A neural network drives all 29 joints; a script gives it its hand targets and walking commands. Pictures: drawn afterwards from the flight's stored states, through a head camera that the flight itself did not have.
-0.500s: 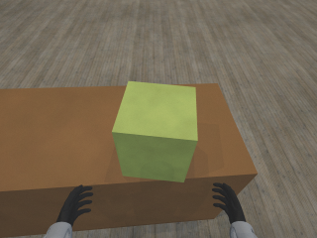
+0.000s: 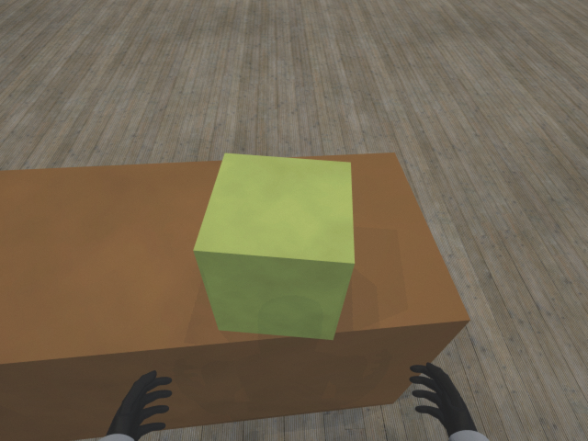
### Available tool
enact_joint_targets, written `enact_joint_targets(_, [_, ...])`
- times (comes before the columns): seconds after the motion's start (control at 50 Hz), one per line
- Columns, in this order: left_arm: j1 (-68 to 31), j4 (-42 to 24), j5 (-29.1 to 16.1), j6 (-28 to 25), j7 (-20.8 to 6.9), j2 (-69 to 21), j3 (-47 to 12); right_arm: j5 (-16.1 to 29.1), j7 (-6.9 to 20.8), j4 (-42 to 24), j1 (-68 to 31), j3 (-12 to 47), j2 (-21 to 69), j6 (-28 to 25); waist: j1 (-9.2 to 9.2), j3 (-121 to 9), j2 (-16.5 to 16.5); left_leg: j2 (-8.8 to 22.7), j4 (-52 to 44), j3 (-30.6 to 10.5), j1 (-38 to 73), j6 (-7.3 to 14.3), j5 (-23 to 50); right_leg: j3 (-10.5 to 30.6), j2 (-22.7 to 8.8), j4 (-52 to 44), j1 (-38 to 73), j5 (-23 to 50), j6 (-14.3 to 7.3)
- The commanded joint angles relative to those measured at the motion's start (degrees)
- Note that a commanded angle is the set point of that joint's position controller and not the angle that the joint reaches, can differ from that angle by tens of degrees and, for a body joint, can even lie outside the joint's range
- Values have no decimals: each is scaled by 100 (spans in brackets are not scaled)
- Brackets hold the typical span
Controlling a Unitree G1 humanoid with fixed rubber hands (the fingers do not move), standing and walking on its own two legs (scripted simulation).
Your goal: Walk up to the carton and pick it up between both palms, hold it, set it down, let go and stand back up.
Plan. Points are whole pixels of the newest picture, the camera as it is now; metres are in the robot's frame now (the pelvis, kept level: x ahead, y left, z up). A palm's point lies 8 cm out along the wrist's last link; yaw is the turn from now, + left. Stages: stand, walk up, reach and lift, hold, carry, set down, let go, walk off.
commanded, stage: let go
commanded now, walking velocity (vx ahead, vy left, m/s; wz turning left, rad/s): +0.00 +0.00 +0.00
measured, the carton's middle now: (281, 250) +0.41 +0.03 -0.03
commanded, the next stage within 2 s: stand in 0.04 s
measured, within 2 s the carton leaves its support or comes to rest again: neither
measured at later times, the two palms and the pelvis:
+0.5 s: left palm out of the picture +0.03 +0.30 -0.10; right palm out of the picture +0.06 -0.29 -0.11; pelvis -0.03 +0.01 -0.01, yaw +2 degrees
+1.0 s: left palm out of the picture -0.04 +0.31 -0.11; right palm out of the picture +0.00 -0.28 -0.11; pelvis -0.08 +0.02 -0.01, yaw +3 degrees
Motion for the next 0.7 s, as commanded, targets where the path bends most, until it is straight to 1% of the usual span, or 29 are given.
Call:
enact_joint_targets(0.0, [-517,-739,56,-111,42,595,229,-22,13,-670,-480,-167,-569,-192,-12,-599,40,-475,64,354,1235,-31,1771,-379,351,-512,-1224,1371,-70])
enact_joint_targets(0.02, [-522,-753,46,-106,35,604,237,-24,13,-705,-471,-173,-538,-193,-12,-588,12,-477,64,365,1228,-16,1750,-375,337,-522,-1230,1386,-61])
enact_joint_targets(0.04, [148,-19,381,-465,219,1603,721,-203,-65,-125,245,-467,-1895,423,19,-1204,178,181,581,-157,161,223,3051,-292,-327,392,-498,2331,-86])
enact_joint_targets(0.06, [392,137,300,-567,239,1556,670,-121,-80,-179,193,-546,-1876,626,40,-1475,165,215,713,-70,306,293,3209,-191,-288,499,-365,2708,-67])
enact_joint_targets(0.08, [361,184,250,-638,207,1489,629,-92,-87,-210,191,-524,-1779,742,11,-1446,175,248,769,-72,218,328,3130,-153,-318,552,-476,2734,-57])
enact_joint_targets(0.12, [152,203,242,-698,189,1402,590,-101,-81,-216,124,-466,-1558,869,-34,-1137,-11,179,775,-65,-90,331,2449,-126,-366,478,-632,2621,-84])
enact_joint_targets(0.14, [121,241,252,-685,159,1361,567,-89,-61,-211,88,-451,-1554,920,-34,-938,-107,149,715,-95,-210,347,2032,-97,-372,435,-755,2424,-106])
enact_joint_targets(0.16, [109,259,255,-673,147,1370,563,-91,-52,-184,59,-446,-1558,963,-30,-794,-146,152,673,-135,-262,357,1862,-96,-369,412,-849,2293,-114])
enact_joint_targets(0.24, [27,342,253,-685,111,1497,547,-102,16,-93,-5,-484,-1703,1040,-88,-553,-17,184,507,-255,-332,357,1238,-61,-379,241,-1016,1456,-161])
enact_joint_targets(0.38, [78,641,223,-745,112,1742,457,-77,93,172,102,-465,-1960,1045,-157,-263,56,215,269,-437,-407,361,780,-8,-399,42,-1187,547,-238])
enact_joint_targets(0.46, [193,828,188,-770,109,1814,376,-56,112,323,137,-426,-2047,1041,-146,-297,63,217,172,-484,-436,356,553,21,-415,-10,-1150,262,-257])
enact_joint_targets(0.48, [173,874,185,-769,117,1855,367,-40,124,370,158,-421,-2046,1039,-177,-243,45,215,126,-514,-454,352,450,36,-420,-29,-1202,192,-264])
enact_joint_targets(0.5, [194,902,179,-769,117,1861,352,-36,129,404,145,-409,-2074,1044,-157,-203,15,219,85,-531,-500,346,350,26,-415,-36,-1217,104,-264])
enact_joint_targets(0.52, [209,937,181,-774,123,1883,346,-40,128,439,135,-407,-2080,1044,-145,-166,51,211,67,-534,-533,341,242,45,-422,-56,-1219,37,-271])
enact_joint_targets(0.56, [240,1008,168,-773,120,1910,321,-23,136,510,168,-395,-2096,1037,-174,-180,76,198,-3,-566,-545,332,2,40,-422,-78,-1248,-96,-278])
enact_joint_targets(0.68, [301,1169,155,-760,127,1934,281,-17,161,673,133,-380,-2090,1058,-146,-56,51,205,-184,-651,-720,321,-621,34,-407,-88,-1374,-523,-295])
